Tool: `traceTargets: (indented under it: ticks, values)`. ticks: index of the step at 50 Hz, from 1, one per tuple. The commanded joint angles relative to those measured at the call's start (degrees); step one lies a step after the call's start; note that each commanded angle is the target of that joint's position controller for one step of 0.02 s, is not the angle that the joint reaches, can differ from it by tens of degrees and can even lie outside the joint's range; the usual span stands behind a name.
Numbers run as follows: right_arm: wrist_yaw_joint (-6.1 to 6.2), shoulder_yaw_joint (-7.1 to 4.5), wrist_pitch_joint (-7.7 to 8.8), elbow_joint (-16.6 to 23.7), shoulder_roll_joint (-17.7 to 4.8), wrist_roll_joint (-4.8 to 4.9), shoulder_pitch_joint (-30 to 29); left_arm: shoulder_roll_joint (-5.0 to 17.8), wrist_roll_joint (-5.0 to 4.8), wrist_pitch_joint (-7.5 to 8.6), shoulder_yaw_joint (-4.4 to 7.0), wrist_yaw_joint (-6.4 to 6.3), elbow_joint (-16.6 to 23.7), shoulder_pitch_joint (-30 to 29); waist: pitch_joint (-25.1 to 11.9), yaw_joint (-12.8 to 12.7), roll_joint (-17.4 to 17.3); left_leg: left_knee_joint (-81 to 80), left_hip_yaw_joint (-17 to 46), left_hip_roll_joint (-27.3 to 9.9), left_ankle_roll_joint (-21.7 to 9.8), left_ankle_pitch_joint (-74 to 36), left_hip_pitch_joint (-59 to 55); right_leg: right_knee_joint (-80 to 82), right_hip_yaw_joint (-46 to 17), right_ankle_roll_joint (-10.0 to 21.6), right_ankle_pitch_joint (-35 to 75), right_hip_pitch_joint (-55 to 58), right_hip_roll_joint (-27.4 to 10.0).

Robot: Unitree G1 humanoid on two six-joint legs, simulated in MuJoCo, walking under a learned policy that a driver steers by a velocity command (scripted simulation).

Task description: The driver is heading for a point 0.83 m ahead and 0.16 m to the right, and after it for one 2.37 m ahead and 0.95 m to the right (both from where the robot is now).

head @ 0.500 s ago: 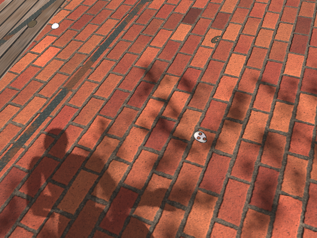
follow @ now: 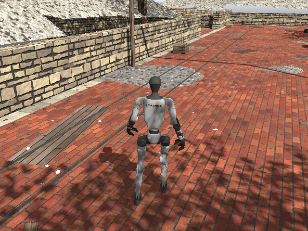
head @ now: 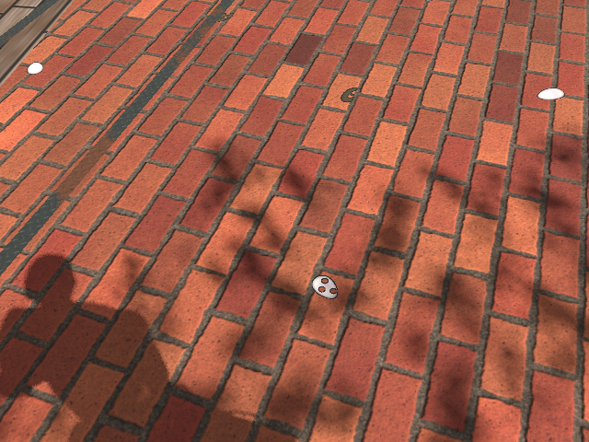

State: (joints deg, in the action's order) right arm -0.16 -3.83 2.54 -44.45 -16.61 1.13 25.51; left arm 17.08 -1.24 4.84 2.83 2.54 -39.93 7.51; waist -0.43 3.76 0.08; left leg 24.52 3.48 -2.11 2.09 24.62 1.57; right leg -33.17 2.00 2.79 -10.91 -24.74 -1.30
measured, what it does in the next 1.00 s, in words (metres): walks ahead: left foot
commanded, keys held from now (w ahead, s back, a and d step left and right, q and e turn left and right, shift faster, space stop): w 0.58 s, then w+e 0.10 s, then e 0.32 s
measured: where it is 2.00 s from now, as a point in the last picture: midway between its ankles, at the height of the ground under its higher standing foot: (287, 418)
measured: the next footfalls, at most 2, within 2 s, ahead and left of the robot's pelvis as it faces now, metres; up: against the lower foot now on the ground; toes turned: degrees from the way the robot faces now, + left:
left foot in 0.56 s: +0.45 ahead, +0.12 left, +0.00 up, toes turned +1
right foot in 1.04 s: +0.64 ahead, -0.12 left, +0.00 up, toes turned -13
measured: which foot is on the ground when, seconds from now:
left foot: down 0.00-0.00, up 0.02-0.54, down 0.56-1.00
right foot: down 0.00-0.56, up 0.58-1.00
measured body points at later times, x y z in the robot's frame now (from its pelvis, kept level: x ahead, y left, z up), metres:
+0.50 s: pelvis +0.23 +0.00 +0.01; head +0.27 -0.01 +0.46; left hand +0.21 +0.28 -0.12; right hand +0.47 -0.22 -0.07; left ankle +0.41 +0.13 -0.70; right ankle +0.08 -0.11 -0.72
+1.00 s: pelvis +0.48 +0.01 +0.01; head +0.52 +0.00 +0.46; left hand +0.70 +0.23 -0.08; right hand +0.53 -0.28 -0.11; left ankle +0.41 +0.12 -0.72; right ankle +0.61 -0.12 -0.70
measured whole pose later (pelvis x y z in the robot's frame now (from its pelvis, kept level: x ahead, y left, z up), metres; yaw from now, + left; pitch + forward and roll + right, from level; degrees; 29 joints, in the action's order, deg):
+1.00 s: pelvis +0.48 +0.01 +0.01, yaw -10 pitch +2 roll +3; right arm 1.5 -3.5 2.6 -46.7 -16.0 0.7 12.0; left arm 15.3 -0.2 1.3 3.0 2.8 -38.0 8.2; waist 2.9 2.5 2.1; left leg 20.8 -12.0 1.3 -1.2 19.2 2.9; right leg -36.0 0.8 1.0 -3.4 -32.8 -3.0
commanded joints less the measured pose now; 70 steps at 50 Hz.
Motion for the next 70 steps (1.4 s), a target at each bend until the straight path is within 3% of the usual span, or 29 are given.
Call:
traceTargets:
  ticks: [1,2,3,5,6,10,15,20,23,25,27,28,29,30,31,33,35,38,44,50,51,52,53,54,55,57,60,65,70]
  values:
    - [0.34,0.92,2.00,7.3,-0.2,-0.46,-2.0,16.6,1.47,0.31,4.78,-1.19,-0.6,19.9,-10.4,-10.1,17.7,35.3,-4.4,3.2,-2.1,-3.2,33.9,11.5,-30.7,11.6,-12.9,38.1,-18.0]
    - [0.72,0.15,2.87,7.2,-3.5,0.40,-2.8,13.4,1.13,0.75,3.83,-0.58,-0.8,20.6,-11.6,-10.3,17.2,46.0,3.1,4.3,-2.0,6.7,41.0,21.6,-48.2,14.7,-25.6,37.3,-21.0]
    - [0.45,-0.86,3.13,7.5,-7.0,1.79,-5.9,10.4,1.04,0.99,2.68,-0.54,-0.4,16.4,-4.6,-8.9,12.0,49.9,3.5,0.4,-3.6,3.0,45.6,21.6,-42.6,12.9,-28.3,32.6,-21.0]
    - [0.43,-0.61,2.91,7.4,-6.0,0.58,-9.9,7.1,1.59,0.84,1.62,-0.45,0.5,10.7,0.8,-6.5,4.3,46.0,1.7,-3.7,-4.9,-6.0,43.8,21.3,-29.6,10.5,-17.1,22.8,-15.9]
    - [0.40,-0.80,2.54,7.0,-5.4,-0.02,-9.4,6.2,2.05,0.97,1.28,-0.48,0.8,9.0,1.3,-4.9,5.0,43.2,1.9,-5.2,-5.0,-9.1,40.7,22.3,-25.0,9.5,-12.3,19.3,-13.6]
    - [0.19,-0.66,1.27,6.1,-3.7,-0.61,-9.9,6.1,1.47,1.81,1.36,-0.94,-0.1,9.2,2.0,-3.4,3.8,37.0,0.5,-5.5,-3.2,-16.7,39.6,26.0,-16.2,10.5,-0.2,16.5,-11.1]
    - [-0.26,0.21,2.12,8.3,-1.8,-0.78,-19.2,7.1,0.93,0.94,1.57,-1.95,-2.3,12.4,3.8,-6.3,3.0,20.1,-1.1,-4.6,-1.5,-28.6,40.6,26.8,-9.0,9.2,9.0,19.0,-9.6]
    - [-2.06,0.86,3.07,10.9,-1.1,-0.04,-28.2,8.0,0.31,-0.16,1.79,-2.28,-5.0,17.2,6.2,-9.5,2.5,9.5,-3.0,-2.5,-2.2,-31.3,39.0,25.3,-7.2,8.9,10.3,23.5,-11.2]
    - [-3.18,0.80,3.51,12.3,-1.8,0.16,-30.4,8.7,0.05,-1.07,2.11,-2.49,-6.1,18.1,6.4,-8.9,3.4,5.9,-3.2,-1.4,-4.2,-26.1,38.6,22.2,-7.7,8.2,15.1,28.6,-13.3]
    - [-3.35,0.18,3.67,11.9,-3.5,0.02,-27.6,9.8,0.02,-1.52,2.47,-2.78,-6.3,17.3,3.8,-6.6,4.9,4.5,-4.7,0.7,-5.9,-21.7,32.5,17.5,-7.2,7.0,27.7,30.9,-13.5]
    - [-2.43,-1.94,3.51,8.3,-7.5,-0.25,-14.1,9.9,0.28,-2.11,2.28,-3.11,-5.9,15.7,-5.6,0.9,5.4,2.9,-7.3,3.7,-9.2,-22.2,12.5,1.1,-3.7,4.7,44.2,27.9,-9.8]
    - [-1.60,-3.02,3.23,6.1,-11.4,-0.94,-2.9,7.4,1.43,-1.96,1.13,-3.34,-4.5,15.7,-14.7,5.0,0.8,6.0,3.3,-6.1,-12.9,-23.8,-7.4,-16.3,-2.3,2.7,29.1,14.7,-7.1]
    - [-1.81,-3.75,3.23,5.0,-15.8,-1.37,-0.3,-0.7,1.27,-0.69,-1.24,-2.63,-3.4,24.0,-23.1,-0.1,-15.4,1.2,32.9,-20.3,-22.5,-10.7,-27.7,-37.0,-3.7,-1.2,-15.9,-9.3,4.4]
    - [-1.60,-2.36,3.11,5.1,-9.6,-0.86,0.2,5.2,-0.34,0.51,-0.07,-2.34,-4.4,20.0,-22.9,3.3,-11.3,-5.3,38.8,-20.6,-21.2,-3.4,-26.6,-43.4,-11.4,-0.8,-21.5,-16.1,3.1]
    - [-1.22,-1.56,3.03,5.2,-7.6,-0.83,-3.7,8.2,-1.91,1.03,0.91,-2.14,-2.2,13.5,-12.7,3.1,-8.4,-6.5,28.7,-18.8,-18.1,-5.7,-18.6,-44.1,-10.3,-0.3,-17.1,-19.7,0.3]
    - [-1.28,-0.68,3.15,5.4,-4.8,-1.34,-10.6,7.1,-0.59,0.82,0.98,-2.46,-1.3,8.9,-3.8,-0.8,-2.1,-9.8,16.1,-14.4,-15.5,-16.2,-2.4,-37.7,-8.2,-0.9,-8.6,-15.9,-4.4]
    - [-1.46,-0.44,4.13,4.9,-3.5,-2.05,-13.5,5.4,-0.53,-0.96,1.20,-2.52,-2.4,12.2,-1.9,-4.1,-4.6,-13.5,9.3,-12.3,-14.9,-23.9,5.6,-35.0,-8.6,-1.9,-5.3,-9.3,-6.0]
    - [-1.19,-0.91,5.17,3.2,-5.0,-2.29,-15.5,3.4,0.12,-2.77,1.21,-3.25,-2.3,13.0,0.8,-6.4,-3.9,-13.8,-0.8,-11.8,-14.9,-47.2,11.0,-30.7,-8.1,-4.2,-3.4,-8.1,-4.8]
    - [1.35,-1.31,2.82,1.5,-7.5,-1.71,-15.0,1.1,0.83,-2.47,0.57,-1.24,2.4,2.8,0.1,-2.7,-3.7,-11.8,-11.3,-9.3,-12.4,-48.4,7.1,-8.4,-2.5,-4.2,15.2,-5.7,-3.2]
    - [2.49,-2.46,-0.58,1.3,-9.9,0.52,-16.1,5.0,1.25,-3.11,2.67,0.87,6.3,3.3,-1.7,-4.3,-4.8,1.8,-10.9,-13.2,-10.0,-52.5,-1.0,-1.3,0.5,0.2,3.1,-3.8,-0.3]
    - [2.73,-2.35,-1.08,1.6,-9.2,0.75,-16.7,6.3,1.24,-2.86,3.58,0.72,5.4,8.1,-3.9,-6.8,-3.4,9.9,-12.4,-11.0,-8.3,-53.1,0.2,3.4,1.7,1.8,6.2,2.7,1.9]
    - [2.66,-1.92,-1.04,1.7,-8.0,-0.07,-14.1,10.3,1.47,-2.63,5.07,-0.31,4.7,12.7,-7.4,-8.4,2.6,22.2,-13.9,-6.2,-4.8,-44.3,5.4,7.0,-2.8,4.5,25.3,12.9,0.9]
    - [1.99,-0.29,-0.58,3.5,-3.1,-3.35,-9.9,16.1,1.81,-3.01,6.09,-1.73,5.9,13.1,-12.0,-4.6,16.9,42.1,-14.0,2.1,-0.2,0.6,24.9,2.7,-22.2,13.1,54.3,29.3,-13.2]
    - [0.86,0.35,0.04,3.9,-4.3,-2.66,-9.0,14.8,2.61,-2.72,5.11,-1.63,8.1,12.4,-22.9,-5.2,16.1,55.6,-1.3,7.9,1.0,16.5,34.0,7.6,-40.6,22.9,47.1,37.2,-21.4]
    - [0.26,-0.62,0.00,3.9,-8.0,-0.96,-12.8,11.4,2.12,-2.80,4.42,-1.27,9.2,9.9,-21.3,-7.3,7.5,57.2,3.4,4.5,0.1,12.1,36.1,9.4,-35.3,20.4,38.1,34.5,-18.5]
    - [0.98,-0.44,-0.97,4.6,-6.8,-1.22,-17.3,8.1,0.43,-3.45,3.47,-1.74,9.3,5.2,-11.0,-5.2,-0.2,49.6,2.4,1.0,0.0,4.4,37.2,11.5,-26.6,14.3,23.7,22.5,-13.3]
    - [1.56,-0.44,-2.51,4.4,-5.8,-1.28,-16.3,8.1,1.53,-4.64,3.53,-2.52,10.4,1.7,-7.2,-2.2,4.4,37.8,0.7,1.7,0.7,0.3,29.0,14.6,-22.6,11.6,16.8,10.9,-8.2]
    - [2.15,-0.05,-2.84,3.8,-4.6,-1.27,-17.4,9.8,1.25,-5.57,4.43,-4.24,10.7,2.3,-8.6,-3.6,6.4,26.1,1.6,3.0,2.3,-4.1,25.1,14.9,-23.7,10.7,6.2,9.0,-6.7]
    - [1.39,-0.59,-1.98,4.5,-5.2,-0.87,-18.7,9.4,1.31,-6.70,4.45,-4.24,11.2,2.1,-6.7,-4.8,9.3,17.3,1.9,4.0,1.0,-4.7,22.0,15.1,-28.7,8.9,-4.6,8.3,-5.8]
